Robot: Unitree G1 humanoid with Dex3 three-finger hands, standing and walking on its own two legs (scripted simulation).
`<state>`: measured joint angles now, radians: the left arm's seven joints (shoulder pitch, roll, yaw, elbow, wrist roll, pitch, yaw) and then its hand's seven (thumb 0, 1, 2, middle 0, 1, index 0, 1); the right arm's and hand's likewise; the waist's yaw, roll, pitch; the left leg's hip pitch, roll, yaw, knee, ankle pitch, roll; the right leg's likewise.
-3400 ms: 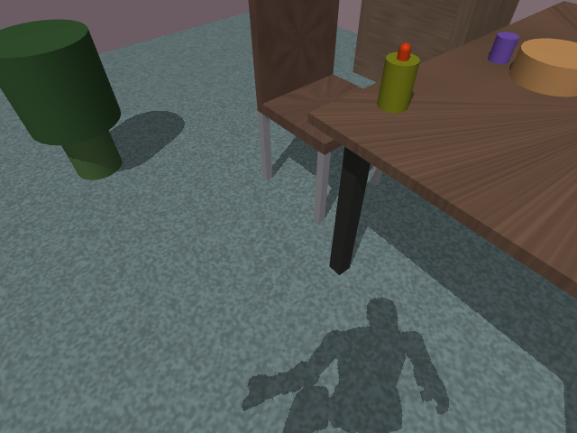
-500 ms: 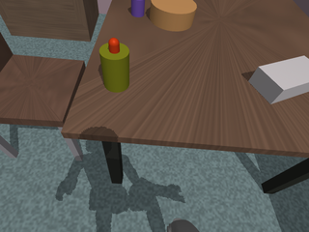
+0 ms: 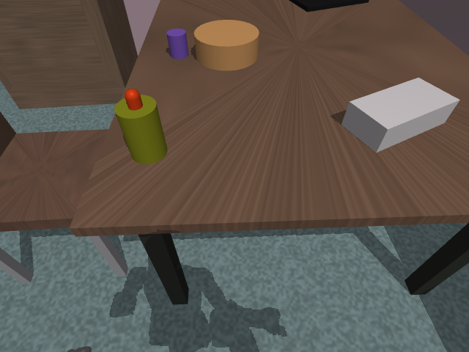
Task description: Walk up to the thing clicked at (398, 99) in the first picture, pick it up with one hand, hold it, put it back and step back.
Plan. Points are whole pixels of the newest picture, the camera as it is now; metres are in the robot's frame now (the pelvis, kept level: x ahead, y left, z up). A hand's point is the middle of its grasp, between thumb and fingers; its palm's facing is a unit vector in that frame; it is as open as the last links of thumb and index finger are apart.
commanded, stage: walk up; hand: left
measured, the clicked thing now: (141, 123) +0.57 +0.23 +0.08
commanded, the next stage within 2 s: stand in 1.40 s
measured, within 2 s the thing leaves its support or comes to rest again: neither
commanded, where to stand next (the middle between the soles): +0.06 +0.00 m, yaw +3 degrees
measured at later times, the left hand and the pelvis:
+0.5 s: hand out of the picture +0.10 +0.25 -0.12, palm faces +0.01 -0.95 -0.32, open 7.4 cm; pelvis +0.01 +0.00 +0.03, yaw +1 degrees
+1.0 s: hand out of the picture +0.09 +0.26 -0.12, palm faces +0.01 -0.95 -0.31, open 7.4 cm; pelvis +0.02 +0.01 +0.04, yaw +1 degrees
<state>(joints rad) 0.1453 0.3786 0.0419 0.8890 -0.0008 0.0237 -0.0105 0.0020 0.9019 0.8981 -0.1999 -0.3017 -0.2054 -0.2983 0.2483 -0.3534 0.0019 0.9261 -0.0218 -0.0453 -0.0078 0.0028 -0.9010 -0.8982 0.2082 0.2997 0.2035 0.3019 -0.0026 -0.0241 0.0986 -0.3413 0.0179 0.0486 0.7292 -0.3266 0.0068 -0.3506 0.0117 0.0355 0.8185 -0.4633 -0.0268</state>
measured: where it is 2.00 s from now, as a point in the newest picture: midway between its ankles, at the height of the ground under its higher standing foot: outside the picture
